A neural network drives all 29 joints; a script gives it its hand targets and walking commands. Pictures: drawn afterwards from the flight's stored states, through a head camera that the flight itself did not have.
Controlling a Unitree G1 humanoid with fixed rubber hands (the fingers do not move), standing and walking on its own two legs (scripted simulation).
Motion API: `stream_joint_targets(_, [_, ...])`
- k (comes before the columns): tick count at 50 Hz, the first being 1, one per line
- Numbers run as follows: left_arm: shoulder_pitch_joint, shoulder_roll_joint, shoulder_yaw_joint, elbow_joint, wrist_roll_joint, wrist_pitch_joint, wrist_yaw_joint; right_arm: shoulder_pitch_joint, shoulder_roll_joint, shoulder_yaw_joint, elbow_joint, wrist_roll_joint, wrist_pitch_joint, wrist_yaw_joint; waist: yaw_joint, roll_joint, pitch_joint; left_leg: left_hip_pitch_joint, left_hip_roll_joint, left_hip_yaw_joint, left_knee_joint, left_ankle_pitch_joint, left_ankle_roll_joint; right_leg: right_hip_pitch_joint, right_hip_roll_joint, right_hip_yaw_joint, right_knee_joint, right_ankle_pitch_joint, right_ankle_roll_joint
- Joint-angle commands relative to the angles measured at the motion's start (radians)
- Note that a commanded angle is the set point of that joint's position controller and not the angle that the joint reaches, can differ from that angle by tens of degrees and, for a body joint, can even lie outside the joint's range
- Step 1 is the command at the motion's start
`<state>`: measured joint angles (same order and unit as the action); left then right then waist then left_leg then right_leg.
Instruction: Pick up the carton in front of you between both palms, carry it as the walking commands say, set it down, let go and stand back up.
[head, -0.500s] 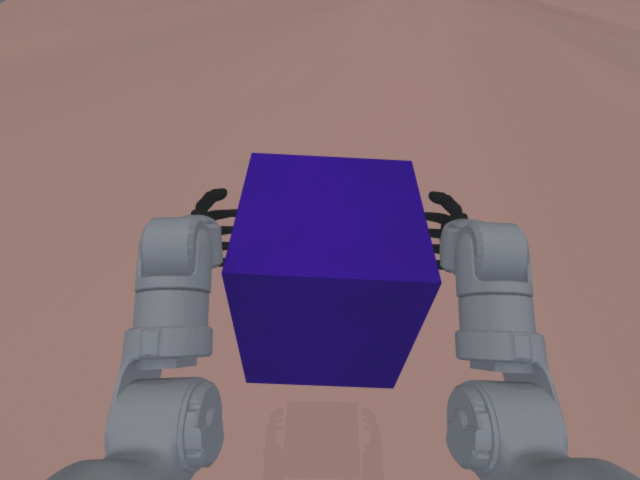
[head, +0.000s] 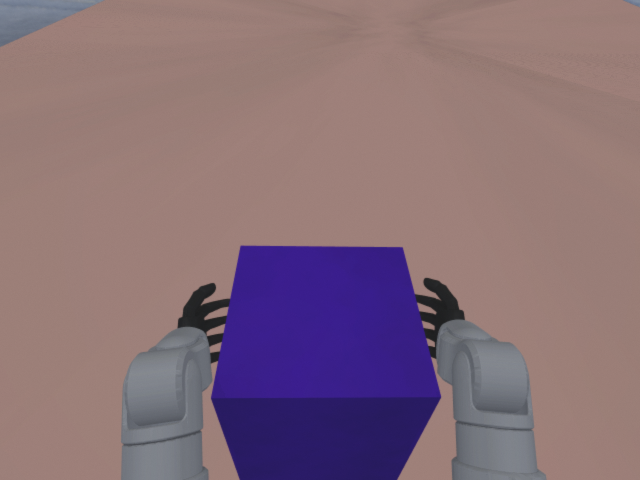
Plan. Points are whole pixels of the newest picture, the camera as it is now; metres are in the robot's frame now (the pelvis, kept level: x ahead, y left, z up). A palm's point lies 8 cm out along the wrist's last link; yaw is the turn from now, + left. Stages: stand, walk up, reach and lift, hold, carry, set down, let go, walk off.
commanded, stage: carry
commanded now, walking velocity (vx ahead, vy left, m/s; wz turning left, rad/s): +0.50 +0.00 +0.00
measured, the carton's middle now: (320, 366) +0.27 +0.00 +0.01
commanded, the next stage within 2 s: none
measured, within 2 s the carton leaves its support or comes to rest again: neither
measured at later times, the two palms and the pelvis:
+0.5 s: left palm (244, 212) +0.50 +0.12 +0.09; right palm (421, 209) +0.52 -0.18 +0.08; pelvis +0.24 -0.04 +0.00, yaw +3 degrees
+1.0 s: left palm (236, 185) +0.57 +0.14 +0.09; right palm (402, 181) +0.59 -0.15 +0.09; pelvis +0.32 -0.02 -0.01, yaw +3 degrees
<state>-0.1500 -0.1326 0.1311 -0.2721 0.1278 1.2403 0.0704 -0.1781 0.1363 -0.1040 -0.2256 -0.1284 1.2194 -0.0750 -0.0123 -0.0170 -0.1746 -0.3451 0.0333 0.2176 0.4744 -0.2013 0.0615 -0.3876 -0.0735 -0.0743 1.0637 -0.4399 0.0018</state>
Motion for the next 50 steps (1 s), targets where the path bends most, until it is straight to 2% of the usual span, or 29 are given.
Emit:
stream_joint_targets(1, [-0.512, -0.919, -0.731, -0.051, -0.414, -0.014, -0.254, -0.47, 0.946, 0.691, -0.069, 0.421, -0.003, 0.249, 0.001, 0.091, -0.144, 0.307, 0.301, -0.383, -0.305, -0.026, 0.074, -0.259, -0.068, 0.049, -0.06, 0.113, -0.005])
stream_joint_targets(3, [-0.474, -0.924, -0.729, -0.043, -0.399, -0.025, -0.245, -0.449, 0.94, 0.7, -0.076, 0.431, -0.008, 0.256, 0.0, 0.14, -0.121, 0.284, 0.269, -0.3, -0.351, -0.073, 0.069, -0.239, -0.061, 0.01, -0.179, 0.189, 0.014])
stream_joint_targets(5, [-0.445, -0.917, -0.727, -0.043, -0.384, -0.031, -0.236, -0.434, 0.927, 0.704, -0.084, 0.435, -0.012, 0.261, 0.0, 0.132, -0.094, 0.285, 0.251, -0.241, -0.367, -0.05, 0.068, -0.228, -0.055, -0.021, -0.316, 0.263, 0.028])
stream_joint_targets(8, [-0.436, -0.893, -0.725, -0.077, -0.38, -0.031, -0.225, -0.424, 0.895, 0.706, -0.115, 0.437, -0.011, 0.262, -0.001, 0.147, -0.056, 0.291, 0.213, -0.126, -0.305, 0.256, 0.039, -0.173, -0.016, -0.09, -0.453, 0.347, 0.028])
stream_joint_targets(10, [-0.44, -0.869, -0.726, -0.101, -0.387, -0.021, -0.223, -0.404, 0.869, 0.697, -0.124, 0.427, -0.004, 0.257, -0.005, 0.168, -0.049, 0.3, 0.197, -0.081, -0.253, 0.388, 0.022, -0.127, 0.002, -0.119, -0.498, 0.411, 0.024])
stream_joint_targets(12, [-0.44, -0.844, -0.723, -0.109, -0.395, -0.008, -0.224, -0.391, 0.845, 0.686, -0.123, 0.413, 0.006, 0.25, -0.003, 0.174, -0.047, 0.299, 0.183, -0.045, -0.178, 0.469, -0.002, -0.046, 0.02, -0.137, -0.555, 0.471, 0.017])
stream_joint_targets(14, [-0.43, -0.82, -0.715, -0.098, -0.395, 0.003, -0.228, -0.389, 0.821, 0.677, -0.113, 0.4, 0.018, 0.245, 0.013, 0.125, -0.063, 0.25, 0.134, 0.01, -0.018, 0.491, -0.051, 0.146, 0.058, -0.184, -0.686, 0.576, 0.015])
stream_joint_targets(15, [-0.437, -0.807, -0.71, -0.094, -0.392, 0.009, -0.23, -0.385, 0.805, 0.672, -0.105, 0.393, 0.022, 0.243, 0.018, 0.112, -0.091, 0.177, 0.123, 0.011, 0.07, 0.442, -0.087, 0.29, 0.008, -0.146, -0.703, 0.652, 0.015])
stream_joint_targets(16, [-0.443, -0.791, -0.699, -0.088, -0.388, 0.015, -0.232, -0.395, 0.789, 0.668, -0.105, 0.389, 0.029, 0.242, 0.026, -0.023, -0.164, 0.069, 0.089, -0.002, 0.25, 0.12, -0.123, 0.456, -0.173, 0.046, -0.635, 1.046, -0.009])
stream_joint_targets(17, [-0.439, -0.794, -0.685, -0.048, -0.383, 0.012, -0.234, -0.428, 0.823, 0.687, -0.112, 0.406, 0.043, 0.239, 0.031, -0.201, -0.306, -0.11, 0.022, -0.07, 0.412, -0.249, -0.143, 0.699, -0.34, 0.257, -0.605, 1.181, -0.162])
stream_joint_targets(18, [-0.401, -0.825, -0.682, -0.034, -0.394, 0.004, -0.235, -0.419, 0.833, 0.688, -0.113, 0.413, 0.043, 0.242, 0.026, -0.21, -0.329, -0.114, 0.009, -0.134, 0.455, -0.388, -0.129, 0.624, -0.341, 0.314, -0.69, 1.009, -0.201])
stream_joint_targets(19, [-0.419, -0.867, -0.688, -0.052, -0.4, -0.005, -0.238, -0.442, 0.867, 0.698, -0.12, 0.423, 0.034, 0.245, 0.023, -0.181, -0.309, -0.114, 0.024, -0.168, 0.439, -0.404, -0.108, 0.572, -0.325, 0.274, -0.733, 0.879, -0.192])
stream_joint_targets(20, [-0.441, -0.908, -0.696, -0.065, -0.404, -0.013, -0.242, -0.472, 0.895, 0.705, -0.134, 0.429, 0.024, 0.248, 0.019, -0.134, -0.301, -0.076, 0.047, -0.186, 0.341, -0.418, -0.089, 0.504, -0.304, 0.216, -0.758, 0.779, -0.164])
stream_joint_targets(21, [-0.458, -0.939, -0.699, -0.077, -0.408, -0.022, -0.246, -0.494, 0.919, 0.712, -0.145, 0.435, 0.014, 0.248, 0.017, -0.127, -0.272, -0.015, 0.054, -0.176, 0.214, -0.42, -0.082, 0.42, -0.27, 0.143, -0.775, 0.689, -0.132])
stream_joint_targets(22, [-0.462, -0.961, -0.703, -0.084, -0.412, -0.029, -0.25, -0.502, 0.935, 0.722, -0.155, 0.433, 0.005, 0.246, 0.02, -0.139, -0.265, 0.04, 0.033, -0.148, 0.137, -0.345, -0.082, 0.37, -0.242, 0.103, -0.79, 0.598, -0.108])
stream_joint_targets(24, [-0.447, -0.961, -0.712, -0.091, -0.416, -0.039, -0.255, -0.473, 0.953, 0.733, -0.152, 0.42, -0.009, 0.239, 0.024, -0.134, -0.291, 0.12, 0.023, -0.11, 0.038, -0.188, -0.079, 0.344, -0.22, 0.052, -0.791, 0.479, -0.089])
stream_joint_targets(26, [-0.436, -0.941, -0.724, -0.107, -0.419, -0.043, -0.257, -0.433, 0.942, 0.729, -0.161, 0.407, -0.014, 0.236, 0.021, -0.09, -0.28, 0.212, 0.049, -0.098, -0.092, 0.0, -0.084, 0.284, -0.18, -0.001, -0.764, 0.383, -0.063])
stream_joint_targets(27, [-0.457, -0.923, -0.731, -0.129, -0.421, -0.041, -0.26, -0.425, 0.939, 0.725, -0.16, 0.399, -0.015, 0.235, 0.016, -0.057, -0.253, 0.19, 0.096, -0.129, -0.128, 0.032, -0.086, 0.289, -0.158, -0.039, -0.748, 0.332, -0.04])
stream_joint_targets(28, [-0.465, -0.918, -0.737, -0.119, -0.425, -0.037, -0.26, -0.435, 0.92, 0.716, -0.168, 0.395, -0.008, 0.235, 0.019, -0.031, -0.222, 0.201, 0.138, -0.164, -0.116, 0.077, -0.081, 0.259, -0.139, -0.033, -0.701, 0.378, -0.025])
stream_joint_targets(29, [-0.474, -0.9, -0.739, -0.125, -0.43, -0.029, -0.26, -0.434, 0.906, 0.705, -0.151, 0.388, -0.003, 0.235, 0.019, 0.029, -0.185, 0.184, 0.161, -0.17, -0.071, 0.157, -0.075, 0.244, -0.124, -0.039, -0.674, 0.468, -0.015])
stream_joint_targets(31, [-0.445, -0.864, -0.727, -0.093, -0.418, -0.013, -0.255, -0.382, 0.877, 0.685, -0.1, 0.379, 0.011, 0.239, 0.016, 0.046, -0.174, 0.174, 0.162, -0.163, -0.037, 0.285, -0.075, 0.254, -0.126, -0.037, -0.605, 0.631, -0.014])
stream_joint_targets(34, [-0.411, -0.849, -0.712, -0.03, -0.393, 0.0, -0.252, -0.351, 0.859, 0.669, -0.034, 0.37, 0.022, 0.247, 0.015, 0.052, -0.182, 0.178, 0.149, -0.158, 0.007, 0.456, -0.077, 0.247, -0.12, -0.045, -0.532, 0.751, -0.016])
stream_joint_targets(36, [-0.436, -0.863, -0.712, -0.019, -0.393, -0.001, -0.252, -0.384, 0.872, 0.671, -0.029, 0.379, 0.02, 0.252, 0.015, 0.051, -0.171, 0.173, 0.144, -0.154, 0.02, 0.505, -0.078, 0.235, -0.112, -0.051, -0.514, 0.763, -0.012])
stream_joint_targets(39, [-0.484, -0.889, -0.718, -0.033, -0.404, -0.009, -0.25, -0.441, 0.899, 0.683, -0.053, 0.401, 0.013, 0.255, 0.014, 0.044, -0.17, 0.17, 0.14, -0.151, 0.031, 0.514, -0.075, 0.233, -0.106, -0.052, -0.5, 0.749, -0.013])
stream_joint_targets(50, [-0.466, -0.896, -0.725, -0.074, -0.407, -0.015, -0.243, -0.43, 0.9, 0.696, -0.101, 0.41, 0.007, 0.249, 0.012, 0.034, -0.194, 0.186, 0.135, -0.147, 0.035, 0.436, -0.063, 0.236, -0.107, -0.044, -0.494, 0.666, -0.016])
